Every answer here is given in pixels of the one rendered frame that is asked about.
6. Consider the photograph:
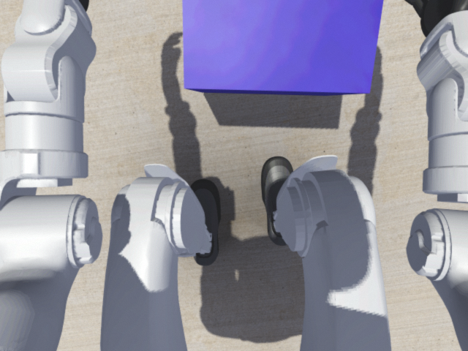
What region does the right robot thigh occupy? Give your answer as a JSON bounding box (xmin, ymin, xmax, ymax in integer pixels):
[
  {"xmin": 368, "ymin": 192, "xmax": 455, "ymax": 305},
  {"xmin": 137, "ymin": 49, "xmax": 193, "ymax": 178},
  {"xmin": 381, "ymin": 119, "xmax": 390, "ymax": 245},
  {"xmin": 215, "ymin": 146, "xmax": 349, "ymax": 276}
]
[{"xmin": 281, "ymin": 169, "xmax": 391, "ymax": 351}]

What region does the carton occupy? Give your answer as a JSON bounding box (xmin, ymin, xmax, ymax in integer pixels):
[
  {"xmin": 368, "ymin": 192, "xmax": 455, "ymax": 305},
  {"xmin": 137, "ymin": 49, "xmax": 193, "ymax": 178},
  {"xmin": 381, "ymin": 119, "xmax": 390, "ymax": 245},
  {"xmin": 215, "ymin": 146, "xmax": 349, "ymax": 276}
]
[{"xmin": 182, "ymin": 0, "xmax": 384, "ymax": 96}]

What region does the right robot forearm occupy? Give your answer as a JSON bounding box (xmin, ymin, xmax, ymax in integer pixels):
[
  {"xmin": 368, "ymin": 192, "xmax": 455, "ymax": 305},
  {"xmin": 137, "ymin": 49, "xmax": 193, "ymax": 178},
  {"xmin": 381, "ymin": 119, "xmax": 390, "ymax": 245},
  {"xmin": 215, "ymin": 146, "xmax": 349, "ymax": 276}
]
[{"xmin": 417, "ymin": 10, "xmax": 468, "ymax": 203}]

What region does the robot right shin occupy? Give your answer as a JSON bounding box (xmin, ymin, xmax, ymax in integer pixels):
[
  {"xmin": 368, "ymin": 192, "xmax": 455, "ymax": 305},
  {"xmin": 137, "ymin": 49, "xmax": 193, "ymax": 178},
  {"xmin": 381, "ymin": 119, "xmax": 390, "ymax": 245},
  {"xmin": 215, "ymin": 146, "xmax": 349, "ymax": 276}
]
[{"xmin": 273, "ymin": 155, "xmax": 376, "ymax": 245}]

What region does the robot right hand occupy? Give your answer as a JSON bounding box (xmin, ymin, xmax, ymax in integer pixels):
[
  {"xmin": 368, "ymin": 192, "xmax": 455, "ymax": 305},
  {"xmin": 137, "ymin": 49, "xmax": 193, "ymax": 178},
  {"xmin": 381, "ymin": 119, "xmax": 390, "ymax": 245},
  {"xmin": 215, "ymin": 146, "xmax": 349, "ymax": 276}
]
[{"xmin": 405, "ymin": 0, "xmax": 468, "ymax": 37}]

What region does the right robot upper arm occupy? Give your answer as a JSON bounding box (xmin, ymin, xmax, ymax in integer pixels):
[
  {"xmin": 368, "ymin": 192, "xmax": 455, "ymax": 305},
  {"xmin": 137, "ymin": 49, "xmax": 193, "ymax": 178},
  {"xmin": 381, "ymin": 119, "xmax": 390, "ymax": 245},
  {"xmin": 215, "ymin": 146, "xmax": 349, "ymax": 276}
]
[{"xmin": 406, "ymin": 208, "xmax": 468, "ymax": 351}]

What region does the left robot upper arm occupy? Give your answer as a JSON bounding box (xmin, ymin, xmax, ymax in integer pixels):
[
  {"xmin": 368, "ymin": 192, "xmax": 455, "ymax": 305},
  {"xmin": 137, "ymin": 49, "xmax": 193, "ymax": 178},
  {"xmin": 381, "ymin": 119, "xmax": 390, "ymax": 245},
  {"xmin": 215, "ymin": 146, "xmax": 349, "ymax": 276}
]
[{"xmin": 0, "ymin": 195, "xmax": 102, "ymax": 351}]

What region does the left robot forearm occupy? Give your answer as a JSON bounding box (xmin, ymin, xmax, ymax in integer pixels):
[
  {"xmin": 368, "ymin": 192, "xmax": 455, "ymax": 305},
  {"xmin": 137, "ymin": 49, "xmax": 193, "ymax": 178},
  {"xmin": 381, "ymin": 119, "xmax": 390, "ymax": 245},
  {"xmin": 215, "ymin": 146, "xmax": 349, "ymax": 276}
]
[{"xmin": 0, "ymin": 0, "xmax": 97, "ymax": 210}]

